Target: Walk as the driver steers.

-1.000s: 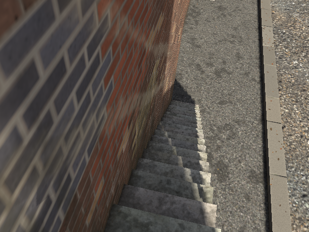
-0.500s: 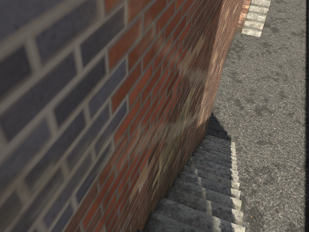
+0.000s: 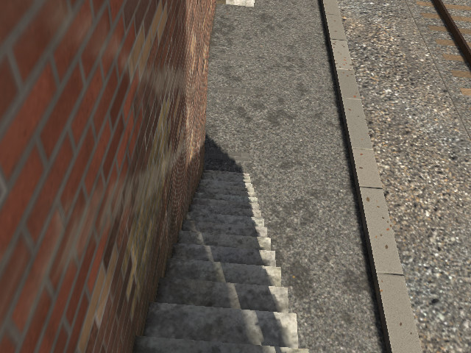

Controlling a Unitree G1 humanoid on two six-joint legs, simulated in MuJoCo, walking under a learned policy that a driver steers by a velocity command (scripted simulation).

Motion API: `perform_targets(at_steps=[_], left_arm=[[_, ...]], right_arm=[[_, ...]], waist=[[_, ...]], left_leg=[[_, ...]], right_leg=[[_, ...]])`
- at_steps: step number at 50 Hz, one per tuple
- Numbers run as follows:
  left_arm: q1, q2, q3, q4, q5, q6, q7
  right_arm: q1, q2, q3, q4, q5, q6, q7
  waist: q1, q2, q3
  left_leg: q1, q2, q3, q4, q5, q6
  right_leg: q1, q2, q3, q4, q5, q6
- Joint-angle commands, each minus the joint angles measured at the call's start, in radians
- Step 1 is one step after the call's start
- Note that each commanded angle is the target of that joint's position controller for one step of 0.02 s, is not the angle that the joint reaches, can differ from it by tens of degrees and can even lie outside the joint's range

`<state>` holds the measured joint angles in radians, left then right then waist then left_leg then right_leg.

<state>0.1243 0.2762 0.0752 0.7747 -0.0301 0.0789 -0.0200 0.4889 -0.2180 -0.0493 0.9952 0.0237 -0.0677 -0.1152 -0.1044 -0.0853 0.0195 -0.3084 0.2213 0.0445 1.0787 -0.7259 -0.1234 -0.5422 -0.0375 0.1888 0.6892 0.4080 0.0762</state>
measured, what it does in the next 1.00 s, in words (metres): goes down: right foot 0.20 m lower, then left foot 0.19 m lower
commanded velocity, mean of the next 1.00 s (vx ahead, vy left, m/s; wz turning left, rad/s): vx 0.19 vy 0.00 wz -0.22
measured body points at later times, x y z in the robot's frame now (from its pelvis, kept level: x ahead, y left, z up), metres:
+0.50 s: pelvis +0.20 -0.07 -0.15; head +0.18 -0.09 +0.30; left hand +0.28 +0.14 -0.29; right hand +0.30 -0.35 -0.26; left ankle +0.43 +0.06 -0.85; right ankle +0.09 -0.17 -0.85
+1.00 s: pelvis +0.33 -0.05 -0.31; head +0.34 -0.02 +0.14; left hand +0.45 +0.15 -0.47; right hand +0.28 -0.25 -0.45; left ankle +0.37 +0.05 -1.04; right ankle +0.24 -0.23 -0.83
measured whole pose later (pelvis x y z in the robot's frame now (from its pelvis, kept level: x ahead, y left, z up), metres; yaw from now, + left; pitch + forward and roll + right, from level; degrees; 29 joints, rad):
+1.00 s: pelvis +0.33 -0.05 -0.31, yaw -11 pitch -2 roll -3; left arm 0.27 0.17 0.04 0.85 -0.07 0.10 0.08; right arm 0.39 -0.10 0.08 0.95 -0.03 0.03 -0.03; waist -0.03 -0.04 0.02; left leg -0.26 0.03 -0.04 0.58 -0.29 0.03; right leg -0.63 0.07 0.16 1.71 -0.51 0.13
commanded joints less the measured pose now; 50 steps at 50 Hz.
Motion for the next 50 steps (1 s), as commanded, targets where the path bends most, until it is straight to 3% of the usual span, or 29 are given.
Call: perform_targets(at_steps=[1,4,5,6,7,8,9,10,11,12,13,15,16,17,18,20,22,24,27,30,33,35,37,38,40,43,44,46,50], left_arm=[[-0.117,-0.009,-0.014,-0.035,-0.03,-0.01,-0.007],[0.368,0.101,0.065,0.165,-0.031,-0.028,-0.005],[0.462,0.168,0.075,0.211,0.013,-0.061,-0.007],[0.453,0.257,0.048,0.24,0.051,-0.096,-0.028],[0.484,0.285,0.065,0.248,0.016,-0.091,-0.056],[0.489,0.305,0.088,0.231,-0.004,-0.076,-0.071],[0.408,0.278,0.078,0.197,0.032,-0.081,-0.065],[0.2,0.215,0.044,0.11,0.058,-0.097,-0.046],[0.09,0.193,0.025,0.081,0.069,-0.104,-0.037],[0.103,0.105,-0.005,0.074,0.091,-0.112,-0.036],[0.171,0.052,-0.029,0.131,0.058,-0.116,-0.029],[0.11,-0.079,-0.084,0.146,0.035,-0.102,0.017],[0.105,-0.049,-0.09,0.164,0.061,-0.107,0.033],[0.063,0.008,-0.082,0.167,0.054,-0.11,0.043],[0.122,0.058,-0.069,0.165,0.029,-0.134,0.066],[0.277,0.009,-0.074,0.206,0.016,-0.158,0.093],[0.229,-0.021,-0.077,0.183,-0.005,-0.16,0.141],[0.208,0.051,-0.054,0.176,0.017,-0.145,0.119],[0.139,-0.021,-0.057,0.14,0.016,-0.125,0.079],[0.269,-0.033,-0.039,0.133,-0.008,-0.127,0.066],[0.275,-0.057,-0.037,0.152,0.012,-0.095,0.039],[0.433,-0.166,-0.046,0.214,-0.059,-0.063,0.006],[0.346,-0.134,-0.046,0.141,-0.054,-0.026,0.021],[0.196,-0.125,-0.036,0.11,-0.047,0.002,0.04],[0.255,-0.178,-0.066,0.002,-0.043,0.023,0.069],[0.132,-0.111,-0.057,0.011,-0.043,0.04,0.105],[0.198,-0.043,-0.025,0.051,-0.039,0.029,0.113],[0.232,-0.111,-0.038,0.064,-0.054,0.028,0.106],[0.158,-0.101,-0.041,0.012,-0.028,0.005,0.098]], right_arm=[[0.031,-0.206,-0.054,-0.055,-0.012,0.014,0.012],[0.006,-0.171,-0.043,-0.003,-0.056,0.05,0.034],[-0.002,-0.14,-0.047,0.023,-0.072,0.049,0.017],[0.118,-0.03,-0.029,0.026,-0.088,0.024,0.026],[0.188,-0.103,-0.03,-0.019,-0.044,-0.011,0.036],[-0.016,-0.122,-0.025,-0.15,0.009,-0.011,0.016],[-0.193,-0.111,-0.016,-0.185,0.04,0.004,-0.009],[-0.313,-0.135,-0.007,-0.225,0.017,0.035,-0.03],[-0.28,-0.125,-0.005,-0.232,-0.015,0.054,-0.03],[-0.189,-0.157,-0.022,-0.197,-0.026,0.063,-0.025],[-0.149,-0.148,-0.034,-0.169,0.004,0.051,-0.011],[-0.168,-0.076,-0.007,-0.176,-0.033,0.073,0.014],[-0.088,-0.07,-0.009,-0.127,-0.04,0.078,0.035],[-0.042,-0.081,-0.015,-0.102,-0.039,0.072,0.043],[-0.19,-0.164,-0.042,-0.151,-0.03,0.058,0.058],[-0.404,-0.119,-0.026,-0.224,-0.004,0.035,0.072],[-0.49,-0.099,-0.012,-0.254,-0.022,0.008,0.114],[-0.436,-0.055,-0.012,-0.227,-0.021,0.012,0.142],[-0.233,-0.09,-0.036,-0.165,0.001,0.017,0.14],[-0.235,-0.146,-0.051,-0.164,-0.01,0.008,0.133],[0.089,-0.159,-0.074,-0.046,-0.048,-0.01,0.127],[0.328,-0.157,-0.037,0.085,-0.087,0.026,0.147],[0.087,-0.078,0.036,-0.004,-0.036,0.078,0.167],[-0.004,-0.011,0.062,-0.02,-0.033,0.107,0.159],[-0.167,-0.245,0.041,-0.021,-0.028,0.094,0.12],[-0.117,-0.14,0.077,-0.06,-0.063,0.095,0.1],[-0.112,-0.12,0.085,-0.081,-0.051,0.091,0.091],[-0.038,-0.027,0.117,-0.058,-0.05,0.092,0.079],[0.029,-0.04,0.099,-0.044,-0.046,0.09,0.075]], waist=[[-0.041,0.276,0.128],[0.171,0.206,0.032],[0.236,-0.032,0.085],[0.12,-0.412,0.061],[0.114,-0.473,-0.158],[0.178,-0.381,-0.265],[0.2,-0.138,-0.251],[0.153,0.041,-0.166],[0.092,0.076,-0.121],[0.074,0.17,-0.18],[0.061,0.119,-0.142],[0.02,0.068,-0.102],[-0.012,-0.007,-0.172],[-0.043,-0.073,-0.177],[0.029,-0.116,-0.064],[0.133,-0.032,0.036],[0.111,-0.022,0.123],[0.143,0.001,0.082],[0.114,-0.02,0.111],[0.22,0.062,0.159],[0.133,0.119,0.021],[0.066,0.324,-0.207],[0.086,0.276,-0.278],[0.076,0.109,-0.179],[0.217,0.349,-0.106],[0.088,0.193,-0.005],[0.09,0.117,0.011],[0.096,0.22,-0.003],[0.08,0.239,0.017]], left_leg=[[-0.244,0.127,-0.043,-0.205,0.143,0.201],[-0.224,0.044,0.11,0.359,0.343,0.101],[-0.374,-0.046,0.114,0.857,-0.063,0.058],[-0.785,-0.088,0.053,1.225,-0.269,0.037],[-0.867,-0.084,-0.024,1.265,-0.168,0.019],[-0.949,-0.141,-0.031,1.178,-0.095,0.043],[-0.918,-0.128,-0.102,1.106,0.0,0.067],[-0.85,-0.108,-0.159,0.928,0.083,0.073],[-0.811,-0.111,-0.181,0.857,0.087,0.069],[-0.785,-0.121,-0.244,0.696,0.313,0.065],[-0.799,-0.133,-0.252,0.652,0.332,0.073],[-0.496,-0.122,-0.208,0.032,0.672,0.061],[-0.26,-0.165,-0.146,0.137,0.828,0.05],[-0.151,-0.187,-0.122,0.136,0.811,0.056],[-0.402,-0.201,-0.187,0.056,0.88,0.055],[-0.716,-0.207,-0.325,-0.135,0.8,0.057],[-0.452,-0.18,-0.251,-0.541,1.121,0.052],[-0.034,-0.218,-0.141,-0.578,1.259,0.031],[0.055,-0.16,-0.187,-0.633,1.234,0.04],[-0.106,-0.067,-0.215,-1.026,1.237,0.08],[0.289,-0.057,-0.102,-0.982,1.694,0.084],[0.857,0.111,-0.145,-0.463,2.025,0.219],[0.662,0.169,-0.274,-0.444,1.791,0.358],[0.466,0.094,-0.271,-0.578,1.406,0.29],[0.197,0.297,-0.55,-0.673,1.276,0.532],[0.01,0.12,-0.347,-0.801,0.888,0.42],[-0.009,0.035,-0.274,-0.678,0.864,0.373],[0.013,-0.002,-0.195,-0.624,1.046,0.338],[0.082,0.066,-0.292,-0.601,1.121,0.416]], right_leg=[[0.196,0.001,-0.141,-0.149,-0.119,-0.037],[0.522,0.042,-0.172,-0.381,-0.233,-0.105],[0.609,-0.037,-0.077,-0.43,0.153,-0.145],[0.815,-0.079,-0.04,0.023,0.938,-0.139],[0.912,-0.126,0.118,0.093,1.022,-0.227],[0.896,-0.203,0.399,-0.059,0.47,-0.348],[0.768,-0.287,0.508,-0.154,0.123,-0.422],[0.599,-0.296,0.523,-0.174,0.015,-0.422],[0.496,-0.319,0.52,-0.125,0.119,-0.413],[0.48,-0.34,0.51,-0.113,0.061,-0.401],[0.486,-0.309,0.464,-0.081,0.037,-0.385],[0.288,-0.134,0.21,-0.102,-0.03,-0.237],[0.181,-0.119,0.191,-0.097,0.158,-0.233],[0.121,-0.098,0.142,-0.083,0.274,-0.259],[0.291,-0.1,0.198,-0.09,0.137,-0.305],[0.561,-0.119,0.307,-0.043,-0.02,-0.288],[0.329,-0.04,0.191,-0.076,-0.292,-0.233],[0.066,-0.008,0.132,-0.109,-0.564,-0.264],[0.079,0.01,0.171,0.044,-0.612,-0.278],[0.402,0.034,0.182,0.212,-0.541,-0.252],[0.212,0.138,0.071,0.62,-0.73,-0.169],[-0.257,0.257,-0.006,1.195,-1.464,-0.014],[-0.265,0.191,0.047,1.384,-1.46,0.07],[-0.244,0.184,-0.018,1.325,-1.369,0.071],[-0.208,0.045,-0.029,1.271,-1.172,0.087],[-0.119,0.094,-0.086,1.296,-1.224,0.049],[-0.113,0.108,0.024,1.146,-0.866,0.041],[-0.069,0.125,-0.02,1.074,-0.796,0.048],[-0.115,0.085,-0.018,0.977,-0.948,0.059]])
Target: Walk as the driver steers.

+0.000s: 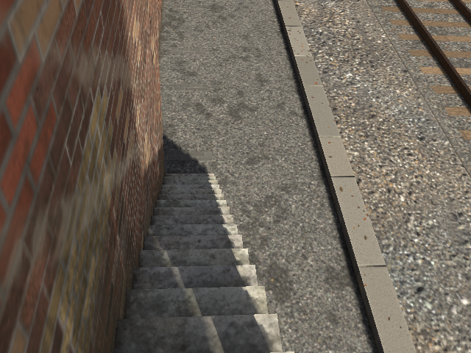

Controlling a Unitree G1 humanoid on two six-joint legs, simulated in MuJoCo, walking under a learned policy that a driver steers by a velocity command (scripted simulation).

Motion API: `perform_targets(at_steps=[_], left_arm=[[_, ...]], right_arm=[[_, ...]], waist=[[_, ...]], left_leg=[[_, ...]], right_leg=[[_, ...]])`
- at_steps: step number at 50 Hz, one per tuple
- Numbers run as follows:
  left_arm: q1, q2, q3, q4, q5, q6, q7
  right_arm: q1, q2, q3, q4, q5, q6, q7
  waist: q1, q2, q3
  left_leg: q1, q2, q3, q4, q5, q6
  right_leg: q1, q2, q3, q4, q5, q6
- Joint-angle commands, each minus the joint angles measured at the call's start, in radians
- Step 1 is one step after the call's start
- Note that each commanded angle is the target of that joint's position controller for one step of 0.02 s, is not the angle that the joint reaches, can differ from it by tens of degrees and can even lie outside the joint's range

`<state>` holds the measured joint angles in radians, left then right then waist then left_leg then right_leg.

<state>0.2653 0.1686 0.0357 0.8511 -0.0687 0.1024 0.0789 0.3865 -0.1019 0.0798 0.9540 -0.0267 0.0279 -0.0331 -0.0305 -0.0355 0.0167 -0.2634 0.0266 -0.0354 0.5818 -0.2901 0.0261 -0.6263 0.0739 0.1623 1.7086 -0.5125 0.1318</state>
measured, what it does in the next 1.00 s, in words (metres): goes down: right foot 0.19 m higher, then right foot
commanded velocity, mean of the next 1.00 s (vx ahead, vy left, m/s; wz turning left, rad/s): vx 0.27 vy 0.00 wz -0.01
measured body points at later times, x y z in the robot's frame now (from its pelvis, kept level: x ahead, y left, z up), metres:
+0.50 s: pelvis +0.04 -0.05 -0.01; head +0.03 -0.06 +0.44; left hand +0.12 +0.18 -0.15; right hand -0.05 -0.31 -0.16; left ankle +0.01 +0.09 -0.73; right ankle -0.05 -0.19 -0.54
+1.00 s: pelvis +0.26 -0.03 -0.08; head +0.27 -0.03 +0.37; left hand +0.17 +0.20 -0.22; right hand +0.38 -0.33 -0.19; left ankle +0.41 +0.13 -0.74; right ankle +0.13 -0.19 -0.73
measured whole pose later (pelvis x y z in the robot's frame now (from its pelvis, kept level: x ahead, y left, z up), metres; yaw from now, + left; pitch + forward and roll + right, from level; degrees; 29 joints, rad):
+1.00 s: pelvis +0.26 -0.03 -0.08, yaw +1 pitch +3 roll -2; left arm 0.53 0.16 0.02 1.04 0.00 -0.06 0.05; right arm 0.17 -0.33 -0.08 0.90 0.02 -0.05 -0.02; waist 0.01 0.03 -0.04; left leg -0.76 -0.05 -0.22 0.94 0.27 0.02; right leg -0.30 0.02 0.07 1.05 -0.74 -0.01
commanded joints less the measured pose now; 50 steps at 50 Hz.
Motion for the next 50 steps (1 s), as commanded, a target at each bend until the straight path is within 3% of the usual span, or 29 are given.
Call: perform_targets(at_steps=[1,12,13,16,18,20,22,23,25,26,29,31,33,34,35,36,37,38,39,40,41,42,43,44,45,46,48,49,50], left_arm=[[0.006,0.003,-0.003,-0.068,0.011,-0.024,-0.003],[-0.031,-0.01,-0.019,-0.022,0.018,-0.062,-0.028],[0.008,-0.038,-0.031,-0.003,0.05,-0.072,-0.046],[-0.123,0.081,-0.006,-0.016,0.036,-0.095,-0.058],[-0.121,0.05,-0.007,-0.016,0.003,-0.092,-0.054],[-0.053,-0.02,-0.011,-0.008,-0.013,-0.074,-0.047],[-0.003,-0.042,-0.026,-0.042,0.023,-0.084,-0.033],[-0.029,0.003,-0.019,-0.059,0.018,-0.1,-0.036],[-0.077,0.017,-0.023,-0.075,0.002,-0.121,-0.036],[-0.08,0.026,-0.023,-0.067,-0.002,-0.139,-0.038],[-0.108,0.087,-0.002,-0.048,-0.005,-0.188,-0.053],[-0.18,0.088,-0.004,-0.087,0.008,-0.208,-0.064],[-0.293,0.087,-0.004,-0.142,-0.009,-0.206,-0.061],[-0.296,0.089,-0.006,-0.149,-0.02,-0.221,-0.056],[-0.254,0.071,-0.016,-0.154,-0.028,-0.232,-0.059],[-0.186,0.014,-0.041,-0.185,-0.022,-0.214,-0.082],[-0.091,-0.044,-0.057,-0.136,-0.015,-0.195,-0.093],[0.256,0.064,0.003,0.056,0.011,-0.158,-0.085],[0.587,0.165,0.045,0.12,-0.007,-0.165,-0.086],[0.639,0.339,0.084,0.112,0.06,-0.192,-0.09],[0.507,0.324,0.076,0.092,0.056,-0.222,-0.085],[0.418,0.259,0.068,0.089,0.034,-0.229,-0.068],[0.331,0.19,0.053,0.087,0.028,-0.222,-0.065],[0.207,0.104,0.025,0.069,0.058,-0.202,-0.066],[0.109,0.053,0.0,0.05,0.102,-0.186,-0.069],[0.032,0.003,-0.02,0.044,0.113,-0.193,-0.061],[-0.023,0.084,-0.011,0.041,0.085,-0.191,-0.012],[-0.015,0.139,0.001,0.061,0.074,-0.197,-0.011],[-0.079,0.176,0.01,0.071,0.037,-0.199,-0.009]], right_arm=[[0.132,-0.156,-0.037,0.004,0.007,-0.004,-0.011],[0.109,-0.132,-0.046,-0.017,0.004,0.055,-0.001],[0.051,-0.199,-0.063,-0.008,0.016,0.064,-0.012],[0.158,-0.242,-0.09,-0.014,0.019,0.066,-0.018],[0.286,-0.201,-0.089,0.052,0.005,0.05,-0.014],[0.318,-0.204,-0.088,0.086,0.001,0.026,-0.007],[0.175,-0.291,-0.108,0.061,0.028,0.016,-0.007],[0.164,-0.306,-0.114,0.049,0.031,0.02,-0.015],[0.126,-0.292,-0.105,0.034,0.027,0.022,-0.021],[0.156,-0.352,-0.133,0.027,0.031,0.013,-0.021],[0.241,-0.295,-0.144,0.037,0.011,-0.032,-0.018],[0.353,-0.238,-0.146,0.081,0.028,-0.053,-0.027],[0.517,-0.266,-0.164,0.143,0.042,-0.074,-0.031],[0.529,-0.281,-0.166,0.152,0.065,-0.094,-0.041],[0.518,-0.282,-0.177,0.16,0.085,-0.104,-0.046],[0.192,-0.263,-0.157,0.048,0.094,-0.069,-0.05],[0.073,-0.362,-0.181,0.008,0.084,-0.018,-0.056],[0.062,-0.389,-0.195,0.005,0.019,-0.042,-0.04],[-0.08,-0.356,-0.18,-0.051,0.013,-0.104,-0.049],[-0.067,-0.353,-0.189,-0.102,0.061,-0.177,-0.048],[-0.164,-0.345,-0.188,-0.123,0.121,-0.211,-0.046],[-0.137,-0.281,-0.171,-0.071,0.097,-0.198,-0.041],[-0.06,-0.231,-0.16,-0.026,0.077,-0.169,-0.036],[0.015,-0.244,-0.168,0.018,0.061,-0.133,-0.044],[0.072,-0.269,-0.176,0.017,0.07,-0.102,-0.032],[0.084,-0.261,-0.176,0.02,0.078,-0.081,-0.007],[0.019,-0.204,-0.155,-0.016,0.035,-0.055,0.028],[0.081,-0.183,-0.154,0.014,0.039,-0.042,0.035],[0.145,-0.208,-0.169,0.03,0.041,-0.023,0.032]], waist=[[0.004,0.192,0.026],[-0.014,0.061,0.051],[0.025,0.085,0.055],[-0.057,-0.099,0.185],[-0.093,-0.066,0.172],[-0.073,0.126,0.067],[-0.001,0.217,0.037],[-0.011,0.22,0.032],[-0.024,0.117,0.058],[-0.039,0.072,0.049],[-0.091,-0.103,0.143],[-0.137,0.021,0.177],[-0.212,0.195,0.144],[-0.205,0.197,0.139],[-0.173,0.211,0.084],[-0.013,0.205,0.124],[0.048,0.05,-0.015],[0.176,-0.049,-0.132],[0.371,-0.252,-0.119],[0.337,-0.487,-0.204],[0.252,-0.307,0.059],[0.176,-0.171,0.143],[0.088,-0.054,0.131],[0.024,-0.017,0.076],[-0.072,-0.096,0.014],[-0.109,-0.14,0.015],[-0.136,0.035,0.015],[-0.151,0.035,-0.024],[-0.2,-0.068,-0.024]], left_leg=[[0.058,0.271,-0.234,-0.096,0.68,0.275],[0.009,0.148,0.04,-0.073,0.389,0.079],[0.026,0.136,0.052,-0.096,0.29,0.05],[0.118,0.038,0.133,0.015,0.082,-0.017],[0.186,0.076,0.091,0.029,0.078,0.037],[0.151,0.24,-0.026,-0.071,0.169,0.158],[0.023,0.323,-0.217,-0.094,0.079,0.229],[0.053,0.325,-0.228,-0.091,0.024,0.229],[0.028,0.311,-0.225,-0.036,0.02,0.215],[0.075,0.274,-0.189,0.026,-0.08,0.175],[0.048,0.085,0.048,0.229,-0.228,0.055],[0.122,0.05,0.034,0.264,-0.15,0.065],[0.234,0.109,-0.126,0.161,0.029,0.148],[0.339,0.146,-0.244,0.198,0.085,0.181],[0.324,0.137,-0.334,0.247,0.084,0.208],[0.114,0.273,-0.395,0.171,-0.013,0.197],[-0.116,0.15,-0.188,0.178,-0.102,0.145],[-0.476,0.149,-0.153,0.328,0.125,0.158],[-0.758,-0.028,-0.137,0.843,-0.182,0.067],[-0.85,-0.222,-0.395,1.012,-0.345,0.059],[-1.058,-0.238,-0.488,1.015,-0.329,0.047],[-1.132,-0.226,-0.508,1.018,-0.286,0.028],[-1.117,-0.173,-0.432,0.931,-0.222,0.017],[-0.947,-0.114,-0.34,0.829,-0.116,0.029],[-0.676,-0.076,-0.277,0.655,0.085,0.021],[-0.581,-0.064,-0.222,0.625,0.261,0.001],[-0.031,-0.084,-0.047,0.288,0.745,-0.013],[0.148,-0.103,-0.029,0.283,0.892,-0.023],[0.126,-0.08,-0.043,0.304,0.814,-0.013]], right_leg=[[-0.045,-0.045,0.008,-0.093,-0.062,0.0],[0.023,-0.037,-0.029,-0.474,-0.027,-0.096],[0.006,-0.054,0.017,-0.548,-0.101,-0.107],[-0.223,-0.05,0.107,-0.756,0.018,-0.178],[-0.308,-0.026,0.072,-0.579,0.073,-0.174],[-0.213,0.026,-0.087,-0.115,-0.159,-0.118],[-0.154,-0.063,-0.085,-0.036,-0.254,-0.093],[-0.207,-0.07,-0.07,-0.054,-0.262,-0.09],[-0.219,-0.083,-0.046,-0.168,-0.267,-0.066],[-0.253,-0.075,-0.077,-0.31,-0.218,-0.063],[-0.304,-0.069,-0.004,-0.575,0.042,-0.097],[-0.416,-0.074,0.013,-0.497,0.187,-0.079],[-0.484,-0.037,-0.168,-0.2,0.299,-0.004],[-0.589,-0.053,-0.126,-0.18,0.216,0.023],[-0.53,-0.08,-0.091,-0.257,0.192,0.024],[-0.357,-0.167,0.017,-0.86,-0.24,-0.062],[0.188,-0.081,-0.22,-1.145,-0.237,-0.076],[0.749,0.056,-0.42,-0.718,0.272,-0.064],[0.916,-0.075,0.009,-0.929,0.317,-0.172],[0.892,-0.315,0.831,-1.317,0.386,-0.302],[0.764,-0.397,0.932,-1.285,0.556,-0.334],[0.742,-0.412,0.717,-1.106,0.85,-0.319],[0.668,-0.369,0.537,-0.982,0.793,-0.295],[0.529,-0.327,0.408,-0.995,0.778,-0.294],[0.27,-0.256,0.305,-0.963,0.633,-0.307],[0.132,-0.227,0.241,-0.938,0.479,-0.335],[-0.265,-0.115,-0.002,-0.985,0.119,-0.299],[-0.304,-0.11,-0.042,-0.941,0.131,-0.281],[-0.194,-0.121,-0.019,-0.865,0.185,-0.265]])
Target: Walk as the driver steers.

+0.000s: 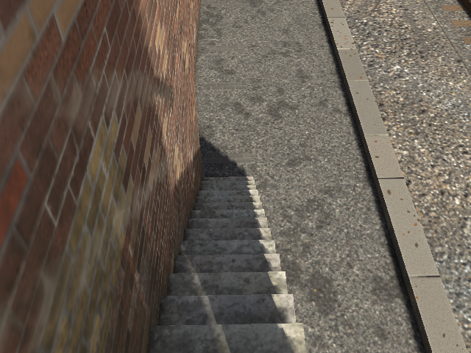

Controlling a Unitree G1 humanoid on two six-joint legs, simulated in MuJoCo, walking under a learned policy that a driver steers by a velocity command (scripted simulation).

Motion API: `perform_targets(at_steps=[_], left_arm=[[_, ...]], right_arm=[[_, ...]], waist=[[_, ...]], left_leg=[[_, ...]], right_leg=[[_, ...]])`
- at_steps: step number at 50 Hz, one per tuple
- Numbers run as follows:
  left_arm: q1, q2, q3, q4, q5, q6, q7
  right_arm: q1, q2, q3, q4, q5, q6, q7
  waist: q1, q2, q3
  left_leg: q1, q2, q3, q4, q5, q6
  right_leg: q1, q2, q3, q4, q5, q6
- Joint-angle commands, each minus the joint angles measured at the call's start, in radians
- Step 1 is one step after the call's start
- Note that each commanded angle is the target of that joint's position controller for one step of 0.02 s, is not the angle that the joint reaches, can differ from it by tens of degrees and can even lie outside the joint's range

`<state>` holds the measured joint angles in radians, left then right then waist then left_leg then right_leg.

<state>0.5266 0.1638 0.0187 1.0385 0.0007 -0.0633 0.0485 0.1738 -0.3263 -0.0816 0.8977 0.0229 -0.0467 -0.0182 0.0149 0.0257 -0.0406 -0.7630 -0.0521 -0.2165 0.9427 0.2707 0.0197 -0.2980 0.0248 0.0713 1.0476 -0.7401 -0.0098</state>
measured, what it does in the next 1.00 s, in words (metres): goes down: left foot 0.39 m lower, then right foot 0.14 m higher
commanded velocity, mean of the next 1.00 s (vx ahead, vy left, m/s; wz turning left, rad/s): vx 0.13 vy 0.00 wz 0.00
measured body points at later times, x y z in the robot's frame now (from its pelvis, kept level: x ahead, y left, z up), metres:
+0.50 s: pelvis +0.24 +0.07 -0.31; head +0.22 +0.10 +0.14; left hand +0.41 +0.25 -0.44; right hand +0.19 -0.10 -0.46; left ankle +0.25 +0.17 -1.05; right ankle +0.23 -0.11 -0.88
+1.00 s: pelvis +0.34 +0.02 -0.31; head +0.37 +0.03 +0.14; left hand +0.38 +0.25 -0.46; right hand +0.29 -0.23 -0.45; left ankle +0.25 +0.16 -1.05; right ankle +0.32 -0.12 -1.05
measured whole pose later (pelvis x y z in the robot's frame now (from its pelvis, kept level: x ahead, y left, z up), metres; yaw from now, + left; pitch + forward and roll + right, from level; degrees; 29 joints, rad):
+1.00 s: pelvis +0.34 +0.02 -0.31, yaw +2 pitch +1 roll -2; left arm 0.27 0.17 0.01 0.93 -0.05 0.08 0.05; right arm 0.40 -0.21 -0.02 1.05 0.01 0.01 -0.05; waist -0.04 0.02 0.03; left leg -0.10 0.10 0.04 0.45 -0.36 -0.06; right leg -0.18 0.05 0.12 0.42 -0.26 0.02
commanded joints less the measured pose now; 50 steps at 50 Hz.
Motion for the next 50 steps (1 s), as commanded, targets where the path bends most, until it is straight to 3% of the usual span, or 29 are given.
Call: perform_targets(at_steps=[1,3,4,5,7,10,11,12,13,14,15,16,17,19,20,22,23,25,26,27,28,29,32,35,36,38,40,44,50], left_arm=[[-0.3,0.152,0.025,-0.125,-0.067,-0.041,0.037],[-0.148,0.11,0.029,-0.071,-0.06,-0.039,0.042],[-0.053,0.092,0.035,-0.047,-0.033,-0.034,0.048],[-0.002,0.07,0.035,-0.03,-0.03,-0.005,0.054],[-0.044,0.051,0.028,-0.053,-0.063,-0.001,0.072],[-0.045,0.045,0.02,-0.035,-0.083,0.034,0.046],[-0.158,0.063,0.027,-0.053,-0.077,0.027,0.034],[-0.128,0.065,0.03,-0.074,-0.086,0.03,0.021],[0.033,0.033,0.047,-0.087,-0.074,0.051,0.008],[0.095,0.037,0.053,-0.099,-0.078,0.05,0.01],[-0.031,-0.058,-0.03,-0.263,-0.099,0.078,0.016],[-0.183,0.002,-0.038,-0.235,-0.113,0.1,0.015],[-0.215,0.008,-0.033,-0.214,-0.109,0.139,0.008],[-0.086,-0.003,-0.039,-0.148,-0.071,0.173,0.004],[-0.228,0.081,-0.007,-0.181,-0.079,0.148,0.02],[-0.274,0.035,-0.009,-0.195,-0.097,0.129,0.014],[-0.225,0.015,-0.009,-0.164,-0.083,0.144,0.009],[-0.258,-0.051,-0.018,-0.157,-0.05,0.164,-0.01],[-0.316,-0.06,-0.017,-0.157,-0.041,0.159,-0.013],[-0.407,-0.044,-0.009,-0.181,-0.048,0.138,-0.011],[-0.481,0.013,-0.005,-0.186,-0.079,0.111,-0.02],[-0.381,-0.068,-0.013,-0.171,-0.055,0.117,-0.025],[-0.409,-0.039,0.005,-0.167,-0.026,0.104,-0.026],[-0.314,-0.074,-0.01,-0.165,-0.003,0.128,-0.02],[-0.195,-0.075,-0.016,-0.136,0.005,0.139,-0.022],[-0.277,0.008,-0.013,-0.153,-0.013,0.15,-0.014],[-0.27,0.022,-0.005,-0.165,-0.009,0.156,0.004],[-0.276,0.062,0.0,-0.16,-0.047,0.156,0.003],[-0.277,0.099,0.013,-0.177,-0.059,0.123,0.004]], right_arm=[[0.3,-0.022,-0.015,0.066,-0.016,0.042,0.027],[0.258,-0.052,-0.018,0.07,0.0,0.05,0.045],[0.196,-0.095,-0.038,0.064,0.01,0.034,0.063],[0.214,-0.113,-0.037,0.089,-0.008,0.034,0.071],[0.291,-0.07,-0.006,0.118,-0.03,0.049,0.071],[0.613,0.013,0.018,0.279,-0.055,0.029,0.082],[0.756,0.0,0.028,0.282,-0.089,0.01,0.083],[0.781,-0.047,0.051,0.279,-0.103,-0.011,0.094],[0.744,-0.162,0.039,0.291,-0.087,-0.015,0.078],[0.759,-0.319,-0.002,0.297,-0.015,-0.007,0.079],[0.371,-0.322,-0.016,0.228,0.045,0.047,0.019],[0.243,-0.066,0.064,0.131,-0.028,0.071,-0.025],[0.239,0.014,0.1,0.146,-0.074,0.075,-0.044],[0.254,-0.084,0.087,0.16,-0.059,0.041,-0.019],[0.301,-0.014,0.104,0.128,-0.078,0.027,-0.031],[0.364,0.088,0.133,0.172,-0.048,0.039,-0.038],[0.358,0.109,0.144,0.137,-0.042,0.049,-0.039],[0.269,0.135,0.153,0.098,-0.01,0.059,-0.05],[0.294,0.143,0.152,0.102,-0.018,0.064,-0.045],[0.416,0.139,0.148,0.154,-0.028,0.075,-0.037],[0.7,0.13,0.115,0.266,-0.018,0.082,-0.027],[0.477,0.239,0.157,0.177,-0.031,0.07,-0.03],[0.387,0.106,0.119,0.155,-0.02,0.072,-0.038],[0.44,0.118,0.097,0.218,-0.019,0.075,-0.018],[0.374,0.1,0.088,0.214,-0.022,0.07,-0.013],[0.398,0.144,0.083,0.2,-0.027,0.065,0.004],[0.34,0.108,0.067,0.186,-0.025,0.059,0.001],[0.361,0.096,0.055,0.166,-0.025,0.067,-0.01],[0.341,0.063,0.056,0.141,-0.012,0.045,-0.042]], waist=[[-0.172,-0.133,0.094],[-0.084,-0.15,0.142],[-0.021,-0.152,0.129],[0.016,-0.199,0.14],[0.005,0.003,0.194],[-0.074,0.152,0.108],[-0.227,0.157,0.056],[-0.202,0.251,-0.042],[-0.077,0.607,-0.018],[-0.036,0.97,-0.151],[0.09,0.892,-0.16],[0.041,0.384,-0.041],[0.051,0.158,0.031],[0.063,0.15,0.039],[-0.027,0.082,0.132],[-0.027,0.095,0.127],[-0.002,-0.019,0.11],[0.023,-0.011,0.158],[-0.009,0.003,0.185],[-0.05,0.102,0.205],[-0.157,0.034,0.314],[-0.023,0.007,0.224],[-0.04,0.04,0.227],[-0.03,0.036,0.083],[0.031,0.082,0.04],[-0.047,-0.078,0.091],[-0.032,-0.047,0.036],[-0.062,-0.043,0.044],[-0.069,-0.067,0.037]], left_leg=[[0.446,0.045,0.08,-0.191,0.328,-0.019],[0.253,0.123,0.006,-0.396,0.37,-0.053],[0.184,0.157,-0.009,-0.402,0.344,-0.08],[0.189,0.206,-0.072,-0.444,0.255,-0.11],[0.362,0.238,0.04,-0.815,0.504,-0.094],[0.849,0.299,0.108,-0.962,0.964,-0.011],[0.989,0.305,0.117,-0.764,1.018,0.03],[1.066,0.267,0.178,-0.487,1.036,-0.023],[1.182,0.227,0.223,-0.278,1.129,-0.099],[1.363,0.392,-0.015,-0.059,1.264,0.111],[1.005,0.559,-0.546,-0.441,-0.03,0.331],[0.711,0.545,-0.519,-0.61,-0.196,0.302],[0.609,0.548,-0.503,-0.662,-0.109,0.221],[0.447,0.513,-0.293,-0.579,0.089,0.269],[0.36,0.42,-0.185,-0.517,0.102,0.254],[0.369,0.362,-0.114,-0.488,0.109,0.227],[0.357,0.304,-0.019,-0.482,0.005,0.186],[0.36,0.193,0.169,-0.558,-0.148,0.018],[0.44,0.178,0.199,-0.588,-0.111,-0.04],[0.622,0.219,0.21,-0.634,0.039,-0.064],[0.775,0.203,0.234,-0.575,0.181,-0.028],[0.716,0.207,0.228,-0.512,0.245,-0.047],[0.713,0.212,0.249,-0.596,0.314,-0.093],[0.637,0.201,0.222,-0.627,0.234,-0.046],[0.582,0.215,0.213,-0.601,0.076,-0.007],[0.544,0.15,0.184,-0.639,-0.252,-0.013],[0.591,0.132,0.184,-0.615,-0.287,-0.021],[0.636,0.1,0.248,-0.626,-0.531,-0.027],[0.602,0.122,0.309,-0.473,-0.527,-0.047]], right_leg=[[-0.313,-0.048,0.081,-0.127,0.334,-0.099],[0.03,-0.073,0.09,0.05,0.287,-0.065],[0.164,-0.09,0.132,0.109,0.315,-0.055],[0.185,-0.068,0.174,0.21,0.305,-0.034],[0.077,0.024,0.098,0.44,0.162,0.012],[-0.155,0.127,-0.013,0.882,-0.072,0.099],[-0.267,0.264,-0.056,1.115,-0.335,0.129],[-0.321,0.251,-0.033,1.215,-0.413,0.112],[-0.491,0.205,0.075,1.27,-0.375,0.079],[-0.727,0.16,0.188,1.482,-0.374,0.099],[-0.703,-0.034,0.297,0.772,0.078,0.074],[-0.558,-0.04,0.269,0.638,0.146,0.098],[-0.449,-0.028,0.204,0.645,0.089,0.117],[-0.328,-0.055,0.104,0.747,-0.029,0.128],[-0.353,-0.022,0.187,0.614,0.255,0.12],[-0.342,-0.022,0.121,0.585,0.225,0.099],[-0.262,-0.01,0.139,0.409,0.41,0.095],[-0.132,-0.012,0.056,-0.103,0.707,0.113],[-0.11,0.001,0.026,-0.225,0.713,0.118],[-0.286,0.027,0.034,-0.053,0.612,0.125],[-0.546,0.022,0.052,0.112,0.553,0.027],[-0.285,-0.035,0.043,-0.215,0.565,0.07],[-0.176,-0.013,0.001,-0.392,0.687,0.118],[0.095,-0.034,0.034,-0.485,0.834,0.103],[0.158,-0.063,0.079,-0.468,0.783,0.074],[0.14,-0.083,0.107,-0.603,0.87,0.003],[0.198,-0.083,0.1,-0.665,0.936,0.003],[0.154,-0.023,0.098,-0.693,0.62,-0.027],[0.206,-0.011,0.117,-0.675,0.773,-0.068]])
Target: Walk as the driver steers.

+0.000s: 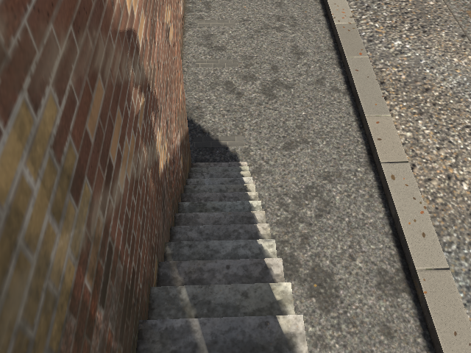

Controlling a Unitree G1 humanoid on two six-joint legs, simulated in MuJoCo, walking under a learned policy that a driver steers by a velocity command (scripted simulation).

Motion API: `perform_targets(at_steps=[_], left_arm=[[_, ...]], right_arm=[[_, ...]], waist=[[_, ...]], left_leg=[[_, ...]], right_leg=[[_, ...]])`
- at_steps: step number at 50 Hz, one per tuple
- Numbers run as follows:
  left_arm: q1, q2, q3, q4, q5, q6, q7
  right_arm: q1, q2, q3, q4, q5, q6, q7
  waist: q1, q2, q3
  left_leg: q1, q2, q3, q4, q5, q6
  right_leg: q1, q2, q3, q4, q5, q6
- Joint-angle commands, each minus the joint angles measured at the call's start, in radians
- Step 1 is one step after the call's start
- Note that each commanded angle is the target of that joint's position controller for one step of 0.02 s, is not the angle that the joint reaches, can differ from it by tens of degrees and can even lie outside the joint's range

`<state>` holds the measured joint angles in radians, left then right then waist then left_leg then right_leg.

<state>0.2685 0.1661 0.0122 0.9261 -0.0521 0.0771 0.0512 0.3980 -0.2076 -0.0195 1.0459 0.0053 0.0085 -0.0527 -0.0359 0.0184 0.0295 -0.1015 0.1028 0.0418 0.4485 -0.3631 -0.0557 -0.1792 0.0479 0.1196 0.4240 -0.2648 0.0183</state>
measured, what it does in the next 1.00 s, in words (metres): goes down: left foot 0.19 m lower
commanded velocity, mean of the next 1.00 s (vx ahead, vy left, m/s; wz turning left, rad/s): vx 0.46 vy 0.00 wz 0.00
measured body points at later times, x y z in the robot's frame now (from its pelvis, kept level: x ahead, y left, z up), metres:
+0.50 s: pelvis +0.10 +0.00 -0.06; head +0.12 +0.01 +0.39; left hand +0.24 +0.23 -0.19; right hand -0.08 -0.24 -0.17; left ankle -0.07 +0.14 -0.70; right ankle -0.02 -0.14 -0.72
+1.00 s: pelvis +0.30 +0.05 -0.29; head +0.28 +0.08 +0.16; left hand +0.49 +0.25 -0.41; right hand +0.11 -0.13 -0.41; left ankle +0.28 +0.15 -0.93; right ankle +0.45 -0.06 -0.93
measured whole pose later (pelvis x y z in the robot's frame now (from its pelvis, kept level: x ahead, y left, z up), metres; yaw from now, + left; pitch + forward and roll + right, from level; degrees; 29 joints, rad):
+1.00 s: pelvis +0.30 +0.05 -0.29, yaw +0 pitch -4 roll +1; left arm 0.08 0.20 0.01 0.85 -0.04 -0.03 -0.01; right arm 0.66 -0.06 0.00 1.17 0.00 -0.06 -0.13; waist -0.10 -0.12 0.00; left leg -0.43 -0.04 0.04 1.17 -0.68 0.03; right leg -0.71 0.06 0.09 1.07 0.27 0.01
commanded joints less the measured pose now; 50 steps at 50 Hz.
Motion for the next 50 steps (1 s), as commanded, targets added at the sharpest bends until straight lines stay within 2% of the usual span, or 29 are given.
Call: perform_targets(at_steps=[1,3,7,12,19,22,23,24,25,26,28,29,31,32,33,35,36,37,38,39,40,41,42,43,45,46,47,49,50], left_arm=[[-0.027,0.093,0.017,-0.072,-0.002,-0.013,0.0],[-0.029,0.108,0.017,-0.074,0.026,-0.024,-0.003],[-0.06,0.098,0.018,-0.093,0.011,-0.024,-0.012],[-0.094,0.085,0.026,-0.12,-0.002,-0.024,-0.012],[-0.173,0.067,0.036,-0.159,0.0,-0.07,-0.026],[-0.102,0.074,0.045,-0.141,0.0,-0.087,-0.036],[0.042,0.08,0.054,-0.093,0.001,-0.095,-0.039],[0.322,0.171,0.088,-0.025,0.018,-0.1,-0.064],[0.437,0.236,0.097,0.026,0.029,-0.111,-0.077],[0.407,0.221,0.084,0.022,0.023,-0.114,-0.065],[0.306,0.159,0.073,0.013,0.01,-0.1,-0.041],[0.135,0.13,0.061,-0.01,-0.001,-0.097,-0.036],[0.004,0.057,0.04,-0.012,-0.014,-0.136,0.003],[-0.03,0.072,0.047,-0.003,-0.008,-0.136,0.016],[-0.018,0.134,0.055,0.043,0.018,-0.139,0.015],[-0.186,0.179,0.056,0.06,0.006,-0.137,-0.019],[-0.192,0.121,0.05,0.07,-0.003,-0.141,-0.029],[-0.336,0.155,0.055,0.031,0.0,-0.141,-0.038],[-0.363,0.142,0.059,0.019,-0.004,-0.142,-0.027],[-0.205,0.062,0.041,0.014,0.015,-0.136,-0.004],[0.048,0.004,0.034,0.02,-0.013,-0.125,0.011],[0.215,-0.05,0.019,-0.013,-0.065,-0.126,0.01],[-0.012,-0.016,-0.001,-0.042,-0.06,-0.132,0.021],[-0.011,0.003,-0.003,-0.035,-0.035,-0.142,0.017],[0.071,-0.007,-0.004,0.014,-0.034,-0.118,-0.017],[-0.008,0.065,0.014,-0.021,-0.031,-0.112,-0.038],[-0.085,0.097,0.02,-0.065,-0.027,-0.108,-0.051],[-0.073,0.094,0.013,-0.091,0.045,-0.098,-0.078],[-0.121,0.082,0.011,-0.112,0.039,-0.094,-0.085]], right_arm=[[0.11,-0.068,-0.007,-0.013,0.013,-0.015,-0.004],[0.022,-0.135,-0.019,-0.074,0.025,-0.017,-0.014],[0.065,-0.121,-0.007,-0.09,0.018,-0.013,-0.017],[0.167,-0.136,-0.016,-0.026,0.012,-0.015,0.0],[0.314,-0.171,-0.049,0.072,0.006,-0.04,-0.006],[0.233,-0.153,-0.051,0.071,0.009,-0.048,-0.01],[0.101,-0.116,-0.038,0.038,0.005,-0.047,-0.015],[-0.08,-0.148,-0.038,-0.045,-0.004,-0.065,-0.024],[-0.165,-0.192,-0.065,-0.076,-0.005,-0.095,-0.017],[-0.154,-0.243,-0.087,-0.074,0.003,-0.12,-0.015],[0.003,-0.16,-0.084,-0.012,0.014,-0.122,0.005],[0.072,-0.086,-0.064,-0.029,0.025,-0.102,-0.008],[0.116,-0.068,-0.07,-0.022,0.028,-0.059,0.008],[0.178,-0.05,-0.052,-0.014,0.002,-0.055,0.042],[0.284,-0.023,-0.056,0.035,-0.018,-0.049,0.074],[0.654,-0.069,-0.083,0.151,-0.001,-0.02,0.088],[0.672,-0.056,-0.08,0.18,0.017,-0.007,0.096],[0.77,-0.154,-0.104,0.159,-0.037,0.004,0.066],[0.812,-0.174,-0.1,0.176,-0.066,-0.016,0.061],[0.682,-0.099,-0.055,0.178,-0.059,-0.039,0.077],[0.608,-0.043,-0.007,0.18,-0.043,-0.062,0.087],[0.429,-0.242,-0.052,0.159,-0.009,-0.084,0.07],[0.398,-0.202,-0.046,0.159,0.041,-0.1,0.062],[0.277,-0.116,-0.01,0.096,0.018,-0.106,0.026],[0.046,-0.175,-0.027,0.035,-0.087,-0.086,-0.042],[0.095,-0.169,-0.029,0.033,-0.078,-0.096,-0.065],[0.117,-0.101,-0.015,0.051,-0.026,-0.098,-0.088],[0.045,-0.059,0.003,-0.016,0.023,-0.101,-0.116],[0.047,-0.076,-0.009,-0.024,0.037,-0.089,-0.115]], waist=[[-0.02,-0.034,-0.017],[-0.005,-0.028,-0.01],[-0.022,-0.057,0.019],[-0.056,0.064,0.031],[-0.08,0.074,0.094],[-0.012,0.03,0.088],[0.116,-0.065,0.037],[0.285,-0.24,-0.045],[0.32,-0.351,0.001],[0.267,-0.286,0.062],[0.136,-0.084,0.066],[0.033,-0.151,0.123],[-0.034,-0.081,0.136],[-0.076,0.066,0.053],[-0.127,0.052,-0.021],[-0.315,-0.081,-0.145],[-0.272,-0.123,-0.067],[-0.425,-0.074,-0.018],[-0.468,0.136,0.047],[-0.307,0.286,0.101],[-0.099,0.331,0.178],[0.102,0.376,0.173],[-0.001,0.239,0.346],[0.036,0.017,0.374],[0.138,0.097,0.156],[0.093,0.085,0.104],[0.071,0.116,0.128],[0.103,0.121,0.115],[0.075,0.093,0.125]], left_leg=[[-0.064,-0.032,0.056,0.031,0.096,0.026],[-0.077,-0.031,0.053,0.074,0.143,0.031],[-0.072,-0.012,0.061,0.11,0.153,0.03],[-0.016,-0.007,0.038,0.149,0.296,0.057],[0.057,0.117,-0.191,0.185,0.388,0.209],[-0.056,0.074,-0.139,0.328,0.463,0.191],[-0.307,-0.001,-0.012,0.515,0.526,0.124],[-0.621,-0.06,0.05,0.933,0.308,0.069],[-0.921,-0.105,-0.075,1.154,-0.23,0.071],[-1.049,-0.075,-0.155,1.157,-0.255,0.072],[-1.077,0.002,-0.185,0.982,-0.148,0.027],[-0.964,0.065,-0.21,0.803,-0.098,0.033],[-0.696,0.087,-0.22,0.605,0.406,0.003],[-0.223,0.033,-0.154,0.224,0.892,0.048],[0.133,-0.086,-0.058,0.271,0.995,0.053],[0.43,-0.121,0.013,0.493,0.893,0.027],[0.264,-0.025,-0.073,0.408,0.972,0.024],[0.248,-0.013,-0.035,0.181,0.65,0.039],[0.255,0.042,-0.064,-0.04,0.702,0.102],[0.205,0.057,-0.112,0.012,0.919,0.067],[0.051,0.016,-0.168,0.101,0.999,-0.016],[-0.158,0.19,-0.528,-0.05,0.285,0.115],[-0.283,0.194,-0.669,-0.062,-0.295,0.066],[-0.468,0.093,-0.484,0.074,-0.303,0.035],[-0.685,0.153,-0.519,0.093,-0.16,0.167],[-0.723,0.144,-0.543,0.134,-0.152,0.177],[-0.71,0.119,-0.526,0.209,-0.32,0.159],[-0.817,0.015,-0.3,0.294,-0.296,0.156],[-0.811,0.002,-0.282,0.33,-0.297,0.158]], right_leg=[[0.085,-0.03,0.073,-0.047,0.28,-0.102],[0.093,-0.029,0.077,-0.052,0.303,-0.108],[0.067,0.006,0.056,0.006,0.321,-0.118],[-0.036,0.039,-0.004,0.201,0.325,-0.091],[-0.408,0.045,-0.096,0.605,0.064,-0.061],[-0.307,0.015,-0.103,0.584,0.16,-0.069],[0.029,-0.012,-0.071,0.409,0.331,-0.111],[0.374,-0.083,0.108,0.254,0.483,-0.181],[0.487,-0.162,0.353,0.183,0.643,-0.256],[0.477,-0.207,0.358,0.22,0.825,-0.25],[0.423,-0.315,0.363,0.258,0.67,-0.264],[0.193,-0.358,0.35,0.208,0.596,-0.233],[-0.139,-0.254,0.248,0.326,0.108,-0.176],[-0.406,-0.076,-0.001,0.345,-0.174,-0.108],[-0.559,-0.019,-0.061,0.403,-0.213,-0.116],[-0.57,-0.028,-0.057,0.632,0.065,-0.094],[-0.44,-0.008,-0.078,0.767,-0.161,-0.045],[-0.375,0.012,-0.02,1.115,0.189,-0.002],[-0.407,0.125,-0.006,1.569,-0.02,0.043],[-0.557,0.21,0.041,1.748,-0.561,0.005],[-0.618,0.208,0.138,1.672,-0.484,-0.08],[-0.632,0.132,0.145,1.332,-0.198,-0.133],[-0.899,0.069,0.062,1.273,-0.355,-0.127],[-0.784,0.077,0.058,1.068,-0.151,-0.11],[-0.477,0.011,-0.015,0.906,0.226,-0.045],[-0.41,-0.001,-0.013,0.891,0.401,-0.02],[-0.454,-0.045,0.061,0.826,0.492,-0.011],[-0.245,-0.011,-0.047,0.584,0.789,0.02],[-0.189,-0.013,-0.076,0.494,0.738,0.025]])
Keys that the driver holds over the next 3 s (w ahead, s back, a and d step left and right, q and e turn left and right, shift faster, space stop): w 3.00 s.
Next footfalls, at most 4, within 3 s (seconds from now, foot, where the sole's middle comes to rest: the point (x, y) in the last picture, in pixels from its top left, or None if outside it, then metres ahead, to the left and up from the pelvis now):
0.78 left None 0.32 0.15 -0.97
1.12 right None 0.46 -0.04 -1.17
1.68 left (179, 345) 0.71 0.22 -1.36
2.14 right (269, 313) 0.83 -0.16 -1.36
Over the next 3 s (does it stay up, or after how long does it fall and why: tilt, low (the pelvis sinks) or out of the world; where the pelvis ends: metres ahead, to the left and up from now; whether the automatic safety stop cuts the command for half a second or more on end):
stays up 1.10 -0.01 -0.95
